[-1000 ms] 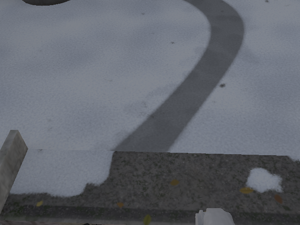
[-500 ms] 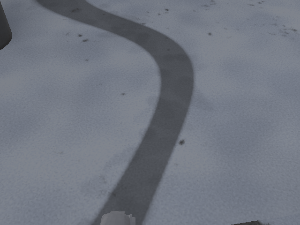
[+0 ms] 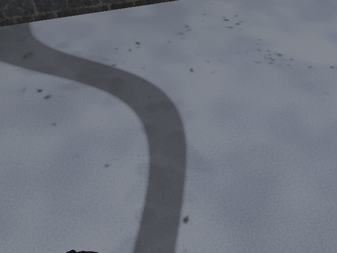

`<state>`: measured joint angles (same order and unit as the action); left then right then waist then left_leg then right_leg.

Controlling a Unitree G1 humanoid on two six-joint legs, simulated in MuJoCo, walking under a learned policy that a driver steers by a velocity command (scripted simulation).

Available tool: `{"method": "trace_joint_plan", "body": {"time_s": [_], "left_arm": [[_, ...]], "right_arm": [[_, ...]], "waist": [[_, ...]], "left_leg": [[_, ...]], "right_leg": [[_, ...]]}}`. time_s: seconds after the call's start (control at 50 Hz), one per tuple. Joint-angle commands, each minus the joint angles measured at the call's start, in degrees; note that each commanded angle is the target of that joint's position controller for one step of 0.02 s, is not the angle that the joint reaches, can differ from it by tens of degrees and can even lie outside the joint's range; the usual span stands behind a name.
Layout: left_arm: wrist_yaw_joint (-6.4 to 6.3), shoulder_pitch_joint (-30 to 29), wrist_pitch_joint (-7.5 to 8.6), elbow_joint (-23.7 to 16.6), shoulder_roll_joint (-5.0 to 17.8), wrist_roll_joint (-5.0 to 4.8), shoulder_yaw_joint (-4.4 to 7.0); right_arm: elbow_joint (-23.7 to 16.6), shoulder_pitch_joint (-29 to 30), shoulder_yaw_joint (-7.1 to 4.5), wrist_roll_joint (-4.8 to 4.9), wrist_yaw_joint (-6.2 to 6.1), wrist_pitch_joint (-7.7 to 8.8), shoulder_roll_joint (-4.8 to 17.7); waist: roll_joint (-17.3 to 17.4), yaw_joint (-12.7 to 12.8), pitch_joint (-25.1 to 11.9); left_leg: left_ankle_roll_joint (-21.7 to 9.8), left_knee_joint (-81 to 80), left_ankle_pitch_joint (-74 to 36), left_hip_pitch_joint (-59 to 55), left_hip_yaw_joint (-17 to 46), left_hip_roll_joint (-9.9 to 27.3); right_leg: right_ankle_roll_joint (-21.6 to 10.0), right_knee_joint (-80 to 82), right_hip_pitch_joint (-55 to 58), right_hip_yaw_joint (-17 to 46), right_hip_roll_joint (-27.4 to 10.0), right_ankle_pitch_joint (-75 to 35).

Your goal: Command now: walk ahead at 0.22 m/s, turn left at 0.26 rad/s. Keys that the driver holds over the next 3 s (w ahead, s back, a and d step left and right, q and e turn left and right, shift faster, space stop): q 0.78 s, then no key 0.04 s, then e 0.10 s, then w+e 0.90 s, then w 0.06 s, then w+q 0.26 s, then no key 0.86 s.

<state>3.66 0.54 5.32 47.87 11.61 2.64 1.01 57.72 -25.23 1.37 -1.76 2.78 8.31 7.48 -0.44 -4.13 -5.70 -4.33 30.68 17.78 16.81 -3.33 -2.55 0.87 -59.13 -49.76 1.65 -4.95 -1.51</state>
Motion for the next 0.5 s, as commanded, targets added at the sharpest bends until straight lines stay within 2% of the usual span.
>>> {"method": "trace_joint_plan", "body": {"time_s": [0.02,0.04,0.06,0.08,0.1,0.14,0.16,0.18,0.2,0.22,0.24,0.26,0.28,0.3,0.32,0.34,0.36,0.38,0.4,0.42,0.44,0.46,0.48,0.5], "left_arm": [[-0.72,-7.23,0.08,-6.69,3.88,-1.65,1.51],[-1.06,-9.79,-0.07,-8.24,4.38,-1.40,2.22],[-1.47,-11.54,-0.21,-9.78,4.40,-0.96,2.66],[-2.12,-11.61,-0.17,-10.21,3.77,-1.20,2.88],[-2.87,-11.06,0.00,-10.39,4.45,-1.18,3.41],[-4.43,-7.11,1.02,-9.16,6.44,-1.89,4.75],[-4.86,-4.05,1.91,-8.18,7.97,-2.86,5.77],[-5.73,1.05,2.88,-7.48,10.37,-3.76,6.68],[-6.49,4.17,3.34,-8.62,13.70,-2.81,7.37],[-6.84,9.32,3.07,-7.55,10.53,-0.69,7.09],[-7.47,6.94,3.34,-7.48,10.29,-0.11,8.01],[-7.54,0.81,2.88,-9.10,8.82,-1.29,7.81],[-7.40,-2.63,2.26,-10.82,4.78,-1.97,6.31],[-7.30,-4.09,1.68,-11.70,4.07,-2.04,5.87],[-7.48,-5.10,1.16,-12.55,5.41,-1.28,6.09],[-7.40,-5.29,0.99,-12.66,5.58,-0.49,6.13],[-7.26,-4.92,0.97,-12.96,5.79,0.01,5.99],[-6.87,-5.22,0.95,-13.45,6.78,-0.13,6.25],[-6.38,-0.13,-0.41,-10.03,7.17,-2.88,5.16],[-6.51,2.99,-1.34,-9.41,7.10,-3.22,5.43],[-6.79,3.57,-2.29,-9.14,8.71,-2.84,5.69],[-6.84,3.11,-3.11,-9.37,10.44,-2.70,6.11],[-6.65,2.93,-3.83,-9.64,11.57,-2.38,6.36],[-6.62,3.28,-3.99,-9.46,11.67,-2.70,6.22]], "right_arm": [[-4.01,-0.96,-4.44,1.15,-0.14,1.84,13.73],[-4.00,-1.96,-5.07,1.71,-0.09,1.44,13.83],[-3.55,-2.90,-5.07,1.84,-0.25,1.40,12.05],[-3.45,-2.17,-5.45,1.80,-0.33,0.97,12.16],[-4.18,-0.09,-5.81,1.96,-0.34,0.66,11.77],[-7.00,6.22,-6.47,2.11,0.44,0.10,11.68],[-8.23,9.57,-6.59,2.45,0.52,-0.29,11.25],[-10.41,10.95,-5.48,3.09,0.56,-0.66,8.02],[-11.33,1.82,-3.51,2.41,-0.25,-1.01,1.90],[-10.89,1.36,-4.42,1.44,-0.67,-1.45,5.90],[-10.29,4.40,-5.54,-0.29,-1.05,-2.70,9.11],[-9.40,3.17,-5.72,-1.32,-1.75,-3.57,8.37],[-9.28,3.07,-6.18,-1.72,-2.07,-3.92,9.07],[-10.45,5.56,-5.84,-1.99,-1.43,-3.74,7.93],[-12.14,7.62,-5.44,-1.80,-0.56,-3.59,6.90],[-12.39,7.35,-5.20,-0.86,0.15,-3.45,6.22],[-12.93,7.92,-5.22,-0.21,0.93,-3.16,7.20],[-13.38,8.24,-5.41,0.16,1.17,-2.73,8.49],[-18.09,14.36,-6.24,5.45,-1.89,-5.89,9.14],[-19.69,17.33,-4.94,4.75,-3.00,-6.73,7.85],[-20.57,16.92,-4.45,3.73,-3.38,-7.09,6.59],[-21.09,15.50,-4.52,3.30,-3.19,-7.37,7.12],[-21.14,14.38,-5.05,3.39,-3.01,-7.70,8.53],[-21.51,14.09,-5.67,3.61,-2.84,-8.16,10.25]], "waist": [[7.37,1.26,2.60],[7.50,1.09,3.06],[7.50,1.17,3.24],[8.99,2.08,3.43],[8.62,2.88,2.57],[7.03,5.08,-1.33],[4.23,7.43,-4.44],[0.27,7.82,-12.94],[-12.80,4.42,-22.94],[-15.20,6.46,-19.66],[-7.17,6.82,-8.94],[-6.59,3.60,-5.26],[-4.90,1.85,-3.36],[-4.90,1.42,-1.35],[-4.91,0.93,-2.51],[-4.93,1.02,-3.24],[-4.22,1.32,-2.97],[-3.72,1.23,-2.20],[-2.02,1.40,-0.79],[-2.58,3.84,-1.05],[-4.48,3.68,-1.78],[-7.19,2.91,-2.75],[-8.37,2.91,-3.51],[-9.22,2.99,-3.24]], "left_leg": [[-3.84,-9.13,-46.67,-2.56,9.89,10.98],[-4.39,-8.23,-48.92,-8.24,12.80,12.86],[-4.72,-7.05,-48.41,-12.05,15.12,14.01],[-4.64,-7.33,-50.41,-14.87,16.87,15.33],[-4.66,-6.55,-52.13,-17.15,18.37,15.97],[-4.81,-4.36,-56.00,-15.96,18.58,14.58],[-3.84,-0.93,-54.71,-12.75,17.17,11.66],[-1.05,5.22,-46.25,-6.67,13.85,6.19],[4.97,17.19,-8.85,10.48,8.82,-1.80],[7.07,28.72,21.63,20.75,6.72,-2.84],[7.38,40.39,18.77,24.15,8.64,1.28],[7.49,43.08,13.28,23.78,8.24,2.94],[7.37,42.34,10.15,20.25,8.90,3.71],[7.25,43.70,7.85,18.40,7.47,3.17],[7.45,47.09,6.25,16.84,5.58,2.61],[7.36,48.12,3.89,16.07,5.82,2.67],[7.56,48.24,1.93,16.03,5.72,2.58],[8.17,44.84,0.98,15.23,5.32,2.79],[7.98,32.54,1.83,23.73,6.99,8.15],[8.20,28.12,2.55,22.18,6.20,8.18],[8.15,24.55,4.61,18.83,5.33,8.22],[7.95,21.89,5.31,15.15,4.33,8.24],[7.60,20.16,3.54,12.52,3.16,7.95],[7.06,17.79,1.34,10.93,2.75,7.74]], "right_leg": [[1.05,16.17,14.00,-6.23,4.00,-0.04],[0.66,19.49,11.43,-5.36,3.83,1.50],[-0.05,22.02,10.00,-4.35,3.60,2.22],[-0.85,23.85,9.10,-2.72,3.25,3.27],[-1.62,26.69,10.02,-1.70,2.87,4.78],[-3.84,31.17,19.84,-1.60,3.68,3.76],[-6.67,35.43,29.80,-2.45,3.31,-5.53],[-12.57,33.90,46.33,0.10,-1.39,-23.67],[-27.25,34.00,68.58,15.26,-16.53,-46.60],[-28.89,39.69,68.78,24.86,-24.41,-35.31],[-22.17,41.51,57.39,19.10,-20.81,-18.83],[-17.24,44.50,48.45,13.87,-17.45,-4.59],[-14.43,46.50,41.28,10.03,-14.98,1.50],[-13.75,47.88,36.51,6.06,-12.98,1.23],[-13.98,48.29,34.59,3.48,-11.44,-1.76],[-13.93,48.49,34.18,0.67,-10.59,-1.60],[-13.88,48.68,33.52,-1.81,-9.74,-0.38],[-13.67,48.50,33.05,-3.95,-8.94,0.74],[-13.59,44.86,42.44,-3.51,-10.97,-4.82],[-14.46,44.18,43.02,-2.79,-12.14,-8.97],[-15.26,44.16,42.39,-2.44,-13.32,-10.39],[-15.51,43.79,41.15,-3.10,-13.80,-9.96],[-15.58,43.88,40.89,-3.64,-14.03,-7.35],[-15.13,43.87,40.03,-3.75,-14.60,-4.84]]}}
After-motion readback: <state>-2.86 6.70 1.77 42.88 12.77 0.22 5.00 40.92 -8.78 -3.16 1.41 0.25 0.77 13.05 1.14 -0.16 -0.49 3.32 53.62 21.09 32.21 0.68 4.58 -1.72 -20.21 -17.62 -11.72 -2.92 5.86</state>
